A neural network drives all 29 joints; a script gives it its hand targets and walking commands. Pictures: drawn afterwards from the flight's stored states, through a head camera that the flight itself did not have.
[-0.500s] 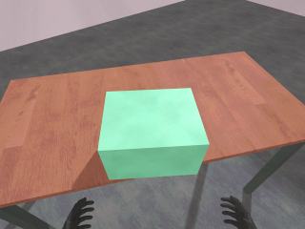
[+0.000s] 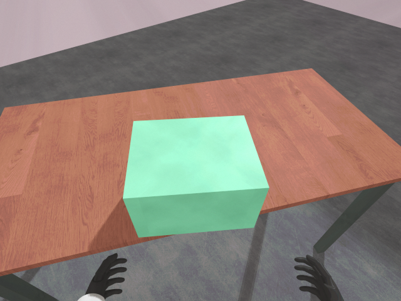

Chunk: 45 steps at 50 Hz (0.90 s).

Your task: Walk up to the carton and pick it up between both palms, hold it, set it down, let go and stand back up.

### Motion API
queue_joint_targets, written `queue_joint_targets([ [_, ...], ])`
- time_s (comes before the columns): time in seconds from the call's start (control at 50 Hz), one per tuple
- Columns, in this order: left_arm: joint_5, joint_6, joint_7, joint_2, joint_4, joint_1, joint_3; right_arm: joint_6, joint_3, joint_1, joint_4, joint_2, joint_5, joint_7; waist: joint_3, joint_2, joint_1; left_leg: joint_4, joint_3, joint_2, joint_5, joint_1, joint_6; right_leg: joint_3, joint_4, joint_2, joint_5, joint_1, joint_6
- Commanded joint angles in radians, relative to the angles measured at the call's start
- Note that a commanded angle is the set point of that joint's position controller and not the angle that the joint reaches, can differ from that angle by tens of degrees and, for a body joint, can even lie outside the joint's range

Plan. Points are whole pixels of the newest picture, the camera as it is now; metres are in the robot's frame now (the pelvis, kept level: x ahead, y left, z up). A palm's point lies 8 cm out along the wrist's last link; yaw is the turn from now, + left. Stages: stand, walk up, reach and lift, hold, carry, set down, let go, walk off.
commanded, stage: let go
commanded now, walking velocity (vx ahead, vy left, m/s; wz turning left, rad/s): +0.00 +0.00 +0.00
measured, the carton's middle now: (193, 174) +0.41 +0.04 -0.01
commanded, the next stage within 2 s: stand in 0.06 s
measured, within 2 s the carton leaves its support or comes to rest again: neither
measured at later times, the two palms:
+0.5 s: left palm out of the picture -0.01 +0.26 -0.14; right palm out of the picture +0.03 -0.23 -0.14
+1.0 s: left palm out of the picture -0.09 +0.20 -0.16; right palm out of the picture -0.02 -0.21 -0.15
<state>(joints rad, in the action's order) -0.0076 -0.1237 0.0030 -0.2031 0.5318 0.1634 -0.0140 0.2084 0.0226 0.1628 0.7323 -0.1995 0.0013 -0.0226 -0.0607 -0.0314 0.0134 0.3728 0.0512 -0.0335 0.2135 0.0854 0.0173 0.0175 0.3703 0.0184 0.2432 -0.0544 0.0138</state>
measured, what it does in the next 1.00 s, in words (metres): stands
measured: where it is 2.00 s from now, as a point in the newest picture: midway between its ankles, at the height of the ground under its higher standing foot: outside the picture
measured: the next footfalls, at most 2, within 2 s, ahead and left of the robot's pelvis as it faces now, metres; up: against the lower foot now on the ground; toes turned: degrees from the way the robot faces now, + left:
none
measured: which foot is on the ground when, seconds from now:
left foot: down 0.00-1.00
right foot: down 0.00-1.00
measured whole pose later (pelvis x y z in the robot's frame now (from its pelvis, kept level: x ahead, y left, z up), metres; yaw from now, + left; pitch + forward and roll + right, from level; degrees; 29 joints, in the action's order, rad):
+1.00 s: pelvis -0.02 +0.00 +0.00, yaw +8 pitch -1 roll -1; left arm -0.02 0.01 0.04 -0.12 1.16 0.36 -0.03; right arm 0.00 0.01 0.36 1.13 -0.11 0.02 0.03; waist 0.02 -0.01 0.01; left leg 0.46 -0.08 0.01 0.19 0.24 0.01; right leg -0.11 0.42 -0.02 0.26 -0.14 0.01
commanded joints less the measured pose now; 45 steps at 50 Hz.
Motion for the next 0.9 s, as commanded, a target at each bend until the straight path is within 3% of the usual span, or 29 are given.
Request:
queue_joint_targets([
  [0.0,-0.004,0.023,0.004,-0.104,-0.119,-0.076,-0.028,0.022,0.029,-0.065,-0.099,-0.103,-0.007,0.002,0.077,0.032,0.000,-0.001,0.021,0.033,-0.226,-0.163,0.020,-0.032,-0.091,-0.016,-0.204,-0.175,-0.008],
  [0.04,-0.004,0.023,0.005,-0.105,-0.121,-0.076,-0.027,0.021,0.032,-0.065,-0.102,-0.103,-0.006,0.001,0.078,0.033,-0.002,-0.001,0.020,0.032,-0.222,-0.162,0.021,-0.034,-0.091,-0.014,-0.194,-0.179,-0.006],
  [0.06,-0.076,0.088,-0.002,-0.161,-0.015,0.032,-0.058,-0.108,0.045,0.102,0.001,-0.146,0.030,0.013,0.047,0.096,0.004,0.041,-0.096,-0.094,-0.428,0.092,-0.005,0.020,-0.002,-0.080,-0.183,-0.082,-0.019],
  [0.08,-0.066,0.115,-0.004,-0.159,0.007,0.091,-0.067,-0.159,0.041,0.116,0.000,-0.152,0.040,0.014,0.077,0.075,0.017,0.060,-0.098,-0.095,-0.399,0.117,-0.021,0.034,0.002,-0.098,-0.194,-0.047,-0.020],
  [0.12,-0.046,0.139,-0.010,-0.128,0.036,0.070,-0.056,-0.183,0.042,0.102,-0.011,-0.134,0.036,0.006,0.122,0.036,0.008,0.075,-0.096,-0.077,-0.311,0.141,-0.019,0.029,0.020,-0.102,-0.240,-0.053,-0.007],
  [0.2,-0.031,0.143,-0.004,-0.117,0.093,0.060,-0.047,-0.180,0.042,0.099,0.014,-0.130,0.036,-0.004,0.118,0.018,0.007,0.074,-0.114,-0.051,-0.184,0.170,-0.020,0.030,0.005,-0.110,-0.139,-0.112,0.009],
  [0.34,-0.021,0.157,0.012,-0.126,0.230,0.127,-0.052,-0.181,0.046,0.188,0.113,-0.128,0.040,0.012,0.095,0.047,0.000,0.055,-0.162,-0.046,-0.220,0.167,-0.037,0.008,-0.015,-0.110,-0.083,-0.117,0.024],
  [0.6,-0.017,0.148,0.030,-0.065,0.484,0.233,-0.040,-0.196,0.025,0.264,0.282,-0.062,0.031,0.043,-0.007,0.048,-0.003,-0.007,-0.192,-0.030,-0.106,0.192,-0.047,-0.016,-0.056,-0.114,-0.007,-0.126,0.027],
  [0.88,-0.016,0.138,0.039,-0.004,0.611,0.275,-0.026,-0.204,0.001,0.269,0.370,-0.010,0.023,0.058,-0.047,0.050,-0.005,-0.025,-0.199,-0.019,-0.044,0.228,-0.045,-0.034,-0.057,-0.113,0.030,-0.129,0.023],
])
